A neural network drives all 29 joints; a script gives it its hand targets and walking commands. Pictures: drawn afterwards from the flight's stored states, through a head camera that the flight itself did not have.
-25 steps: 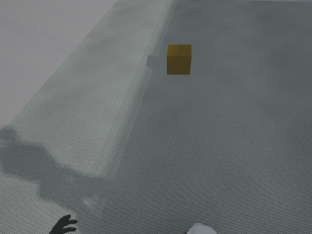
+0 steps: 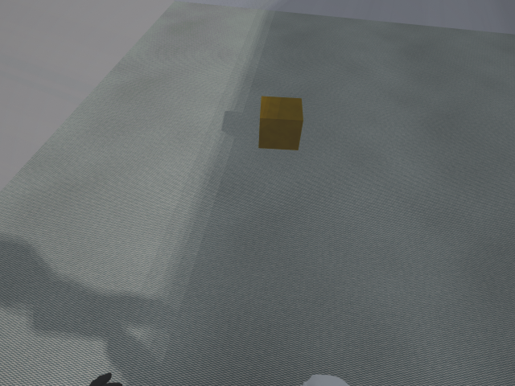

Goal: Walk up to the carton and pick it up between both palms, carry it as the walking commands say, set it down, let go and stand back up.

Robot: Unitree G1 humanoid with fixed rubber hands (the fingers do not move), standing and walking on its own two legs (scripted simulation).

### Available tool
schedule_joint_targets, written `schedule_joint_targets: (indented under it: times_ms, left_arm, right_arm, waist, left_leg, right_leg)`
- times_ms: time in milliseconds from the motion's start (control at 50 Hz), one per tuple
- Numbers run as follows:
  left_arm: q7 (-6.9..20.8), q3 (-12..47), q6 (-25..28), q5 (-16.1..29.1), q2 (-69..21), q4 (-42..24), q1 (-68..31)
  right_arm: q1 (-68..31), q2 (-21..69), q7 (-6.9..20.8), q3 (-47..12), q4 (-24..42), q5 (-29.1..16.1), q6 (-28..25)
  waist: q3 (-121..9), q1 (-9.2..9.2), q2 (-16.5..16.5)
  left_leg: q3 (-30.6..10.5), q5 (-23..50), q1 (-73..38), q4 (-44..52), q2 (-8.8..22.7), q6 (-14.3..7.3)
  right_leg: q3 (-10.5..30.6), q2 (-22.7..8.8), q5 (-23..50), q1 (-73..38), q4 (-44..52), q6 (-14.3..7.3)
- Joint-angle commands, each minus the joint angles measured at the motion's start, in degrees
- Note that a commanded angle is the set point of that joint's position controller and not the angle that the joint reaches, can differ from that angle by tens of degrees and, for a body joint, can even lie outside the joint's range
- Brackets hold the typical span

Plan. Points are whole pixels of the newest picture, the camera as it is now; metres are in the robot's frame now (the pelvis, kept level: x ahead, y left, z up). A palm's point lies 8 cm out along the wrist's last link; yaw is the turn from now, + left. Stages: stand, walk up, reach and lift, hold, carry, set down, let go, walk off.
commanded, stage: walk up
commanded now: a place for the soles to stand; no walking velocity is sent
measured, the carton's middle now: (279, 123) +1.57 -0.09 -0.66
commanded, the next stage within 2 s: none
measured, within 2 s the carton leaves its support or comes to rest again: neither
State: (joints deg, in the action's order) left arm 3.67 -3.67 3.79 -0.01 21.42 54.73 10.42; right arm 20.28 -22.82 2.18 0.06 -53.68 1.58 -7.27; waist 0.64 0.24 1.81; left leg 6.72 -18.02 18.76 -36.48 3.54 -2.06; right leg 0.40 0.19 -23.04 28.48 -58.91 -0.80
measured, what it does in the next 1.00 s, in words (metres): walks ahead: right foot, then left foot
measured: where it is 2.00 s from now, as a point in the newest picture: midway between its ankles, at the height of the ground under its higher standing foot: (283, 266)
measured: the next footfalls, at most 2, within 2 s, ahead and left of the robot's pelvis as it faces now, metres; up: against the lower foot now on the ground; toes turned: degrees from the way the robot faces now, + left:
right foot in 0.28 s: +0.29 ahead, -0.17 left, +0.00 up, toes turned -1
left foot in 0.72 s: +0.42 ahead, +0.07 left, +0.00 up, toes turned +4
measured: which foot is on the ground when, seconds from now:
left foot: down 0.00-0.28, up 0.30-0.70, down 0.72-1.00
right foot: up 0.00-0.26, down 0.28-0.72, up 0.74-1.00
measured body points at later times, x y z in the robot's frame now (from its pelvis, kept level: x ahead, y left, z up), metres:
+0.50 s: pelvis +0.20 -0.07 -0.01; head +0.20 -0.08 +0.44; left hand +0.28 +0.24 -0.11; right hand +0.31 -0.39 -0.11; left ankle +0.22 +0.07 -0.68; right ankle +0.25 -0.17 -0.73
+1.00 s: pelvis +0.37 -0.03 +0.00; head +0.38 -0.01 +0.45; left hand +0.48 +0.27 -0.13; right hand +0.37 -0.35 -0.10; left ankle +0.38 +0.07 -0.73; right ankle +0.42 -0.19 -0.67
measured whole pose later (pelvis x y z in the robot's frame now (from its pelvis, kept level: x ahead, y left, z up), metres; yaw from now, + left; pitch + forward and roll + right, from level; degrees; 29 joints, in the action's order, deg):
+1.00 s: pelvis +0.37 -0.03 +0.00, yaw -2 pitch -1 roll -2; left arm 3.2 -4.2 3.9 0.0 21.4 54.5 10.5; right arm 22.5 -22.5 2.2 0.1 -53.3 1.4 -6.5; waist 2.1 -0.1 1.4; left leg 5.5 -18.1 16.1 -34.9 3.7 -2.0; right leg 0.3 -1.7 -22.7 31.7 -57.3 -0.1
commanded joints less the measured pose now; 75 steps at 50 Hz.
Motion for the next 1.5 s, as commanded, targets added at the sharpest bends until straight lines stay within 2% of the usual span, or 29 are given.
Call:
schedule_joint_targets:
  times_ms: [0,120,180,220,240,260,280,300,320,380,460,600,660,680,700,720,740,820,920,1040,1080,1120,1140,1160,1180,1200,1280,1380,1480]
  left_arm:
    - [0.3,-2.4,0.6,0.0,13.1,-5.9,-6.8]
    - [1.5,-2.0,0.5,0.1,10.8,-7.1,-11.5]
    - [1.2,-2.2,0.6,0.0,10.1,-5.2,-7.0]
    - [0.1,-3.7,0.9,-0.5,13.6,-1.6,2.5]
    - [-0.9,-5.6,1.4,-0.6,17.5,1.0,12.5]
    - [-1.7,-6.2,1.7,-0.6,22.4,0.6,15.2]
    - [-2.1,-6.0,1.8,0.0,24.6,-1.2,13.4]
    - [-2.1,-5.1,1.7,0.5,21.8,-1.7,7.8]
    - [-2.2,-4.8,1.7,0.2,19.8,-3.1,4.6]
    - [-2.0,-3.8,2.2,-0.1,16.8,-3.8,3.8]
    - [-1.8,-4.5,2.4,-0.8,18.8,-4.5,3.6]
    - [-1.1,-5.1,1.6,-0.8,19.9,-6.5,-0.2]
    - [-0.8,-4.1,1.0,-0.8,16.5,-8.3,-6.0]
    - [-0.9,-2.5,0.9,-0.4,12.0,-8.7,-3.6]
    - [-1.2,-1.2,1.1,0.1,7.3,-9.2,-2.1]
    - [-1.6,-2.7,0.9,-0.1,13.9,-7.4,-1.3]
    - [-1.4,-3.2,0.7,-0.1,16.0,-5.2,-0.8]
    - [-0.5,-3.5,0.3,-0.3,14.2,-4.3,0.3]
    - [-0.1,-3.1,0.3,-0.3,13.1,-5.9,-4.5]
    - [0.8,-3.5,0.3,-0.5,12.5,-5.8,-7.5]
    - [0.7,-3.6,0.6,-0.4,12.1,-5.1,-4.8]
    - [0.0,-3.9,1.2,-0.5,12.7,-3.1,0.9]
    - [-0.9,-5.0,1.7,-0.6,14.9,-1.0,7.4]
    - [-1.8,-6.5,2.2,-1.1,19.8,0.4,15.2]
    - [-2.4,-6.7,2.4,-0.7,24.6,-0.9,15.5]
    - [-2.5,-6.1,2.2,0.0,23.7,-2.1,12.1]
    - [-2.6,-4.0,2.1,-0.2,17.4,-4.5,3.7]
    - [-2.2,-5.2,2.1,-1.1,20.0,-5.3,4.5]
    - [-1.5,-5.3,1.2,-1.1,20.7,-6.7,0.4]
  right_arm:
    - [1.9,-17.7,-2.0,7.1,4.2,-1.1,-1.9]
    - [0.6,-18.5,-1.2,6.8,5.6,-1.1,-1.1]
    - [-2.1,-18.5,-0.9,6.6,5.7,-1.2,-0.1]
    - [-4.2,-16.5,-1.2,5.9,6.5,-1.9,0.3]
    - [-4.1,-14.1,-1.3,5.4,7.5,-1.8,0.3]
    - [-3.3,-10.3,-1.1,4.0,8.0,-2.3,0.5]
    - [-4.5,-12.4,-1.4,4.2,8.3,-2.1,0.9]
    - [-5.4,-15.2,-1.4,4.7,6.1,-1.6,1.5]
    - [-4.3,-14.8,-1.1,4.7,4.6,-1.8,2.0]
    - [-3.9,-13.6,-0.2,5.3,2.5,-1.5,2.4]
    - [-10.7,-13.4,0.6,5.5,2.8,-0.2,2.9]
    - [-11.5,-14.2,1.1,6.4,3.0,0.2,2.0]
    - [0.5,-13.8,0.5,7.3,-0.3,-0.2,0.6]
    - [7.8,-17.8,-0.8,8.6,-1.5,0.3,-0.1]
    - [8.6,-22.2,-1.8,8.9,0.1,1.2,-0.8]
    - [3.3,-23.2,-2.0,9.0,2.9,-0.3,-0.9]
    - [0.0,-22.7,-2.0,8.5,3.5,-1.0,-1.0]
    - [-0.6,-18.4,-1.9,7.1,4.6,-0.9,-0.6]
    - [2.9,-18.6,-1.8,7.2,4.9,-1.2,-0.8]
    - [0.4,-19.2,-1.0,7.0,6.0,-1.1,-0.1]
    - [-3.0,-19.3,-0.9,6.8,6.6,-1.3,0.3]
    - [-5.0,-17.2,-0.8,6.0,6.7,-1.5,0.9]
    - [-3.7,-14.6,-0.9,5.2,6.6,-1.7,1.1]
    - [-3.6,-11.5,-1.0,4.3,7.5,-2.0,1.1]
    - [-3.4,-10.5,-0.9,3.8,8.8,-2.4,1.3]
    - [-7.1,-13.9,-1.3,4.5,7.4,-1.7,1.9]
    - [-4.1,-13.5,-0.5,5.1,2.9,-1.7,2.8]
    - [-8.8,-13.4,0.7,5.4,2.6,-0.4,3.2]
    - [-8.4,-13.8,0.7,6.3,2.4,-0.5,2.4]
  waist:
    - [-0.7,3.41,-5.7]
    - [2.0,3.56,-9.4]
    - [-0.7,1.22,-10.6]
    - [-6.3,-3.92,-2.1]
    - [-10.6,-9.18,8.5]
    - [-9.5,-9.8,20.8]
    - [-5.7,-7.81,16.2]
    - [-2.5,-5.47,8.3]
    - [-0.7,-4.26,6.1]
    - [0.5,-2.88,8.8]
    - [3.7,-3.24,6.6]
    - [4.3,-1.93,7.9]
    - [-1.2,5.09,1.3]
    - [-5.5,8.44,-14.1]
    - [-5.7,8.19,-24.1]
    - [-5.5,6.26,-11.2]
    - [-2.3,4.24,-4.4]
    - [-0.7,2.03,-7.7]
    - [0.9,3.31,-6.9]
    - [4.1,3.45,-8.7]
    - [1.8,1.68,-10.4]
    - [-2.4,-1.62,-6.1]
    - [-6.7,-4.5,1.1]
    - [-9.5,-8.15,13.2]
    - [-7.6,-7.68,19.8]
    - [-3.4,-6.86,8.8]
    - [1.3,-2.38,7.2]
    - [3.7,-3.05,9.5]
    - [1.8,-1.82,10.0]
  left_leg:
    - [-18.6,11.0,-22.7,21.9,15.5,-7.4]
    - [-8.3,11.4,-14.9,21.9,12.4,-8.3]
    - [-5.2,14.6,-12.9,16.7,12.1,-7.2]
    - [-2.5,21.6,-8.4,0.4,9.3,-5.4]
    - [-0.4,16.7,2.1,-18.5,5.1,-2.7]
    - [-2.0,-7.5,18.3,-28.4,-3.0,-0.8]
    - [-7.7,-11.2,24.3,-32.6,-2.9,-0.5]
    - [-10.1,-8.5,23.6,-34.8,-0.5,-1.4]
    - [-9.5,-6.3,21.6,-33.6,0.7,-1.3]
    - [-7.5,-4.3,16.5,-25.1,2.8,0.3]
    - [-6.2,-1.9,16.2,-16.8,3.2,1.4]
    - [-3.1,3.6,9.4,-8.6,2.4,1.8]
    - [-2.3,6.3,-12.4,3.5,-0.4,0.5]
    - [-12.1,-7.6,-22.9,14.1,3.8,-1.4]
    - [-36.9,-20.8,-28.0,21.6,17.0,-5.0]
    - [-44.5,-28.4,-25.3,25.3,20.4,-8.3]
    - [-41.7,-25.6,-19.4,24.5,19.8,-9.2]
    - [-26.6,-9.3,-14.9,21.4,14.7,-9.7]
    - [-21.5,-0.7,-15.9,22.1,14.9,-10.7]
    - [-15.5,-8.7,-8.1,22.6,13.9,-9.9]
    - [-13.6,-4.1,-5.7,19.6,13.5,-9.2]
    - [-8.8,6.2,-5.0,9.0,10.5,-7.4]
    - [-6.3,11.4,-1.8,-4.2,7.5,-5.4]
    - [-2.4,7.5,9.5,-22.4,2.4,-2.0]
    - [-6.6,-11.5,22.6,-28.0,-4.3,-0.3]
    - [-9.9,-11.7,26.1,-31.1,-2.3,-0.7]
    - [-7.9,-6.5,17.0,-24.6,1.9,0.2]
    - [-5.6,-4.0,15.7,-15.0,2.0,1.6]
    - [-2.8,0.2,7.5,-7.4,1.3,1.6]
  right_leg:
    - [2.4,-5.8,7.6,18.7,3.6,1.3]
    - [-4.2,-4.9,15.5,5.8,20.7,0.5]
    - [-6.9,-2.9,17.6,-3.9,27.0,-0.8]
    - [-6.9,-0.3,15.3,-18.9,29.0,-2.0]
    - [4.1,-6.0,6.9,-31.1,31.2,-5.4]
    - [25.8,-15.7,-4.2,-38.4,39.4,-10.2]
    - [37.9,-20.5,-8.7,-33.9,45.1,-11.6]
    - [36.3,-20.1,-11.1,-29.8,45.0,-10.5]
    - [31.9,-18.4,-9.6,-25.6,45.0,-9.4]
    - [21.4,-14.0,0.7,-18.3,43.2,-11.1]
    - [21.3,-14.9,-10.7,-12.7,46.5,-13.8]
    - [17.4,-14.7,-14.2,-7.3,44.3,-12.2]
    - [10.0,-9.2,-8.1,0.4,27.7,-8.9]
    - [2.9,-3.0,-2.5,8.0,6.0,-5.8]
    - [1.5,3.5,-8.8,21.6,-9.5,-2.0]
    - [6.4,2.5,-5.8,21.4,-11.3,-1.2]
    - [6.3,-1.1,-2.7,18.8,-10.5,-1.5]
    - [1.8,-4.7,1.3,14.7,-3.5,-0.1]
    - [0.3,-6.1,5.7,15.3,5.9,1.0]
    - [-3.3,-5.4,11.6,5.1,17.3,0.9]
    - [-4.3,-4.7,13.8,-1.8,20.8,0.3]
    - [-6.4,-1.6,14.8,-12.9,27.8,-0.3]
    - [-3.9,-0.8,10.7,-23.1,30.0,-1.3]
    - [13.3,-11.3,-1.3,-31.9,35.7,-5.3]
    - [33.9,-19.6,-9.6,-35.2,43.5,-9.6]
    - [36.7,-21.4,-15.1,-31.5,45.1,-12.4]
    - [20.3,-15.1,-2.8,-17.3,42.3,-11.5]
    - [19.5,-16.1,-10.9,-12.3,44.1,-13.6]
    - [14.8,-15.3,-10.8,-10.2,40.0,-12.1]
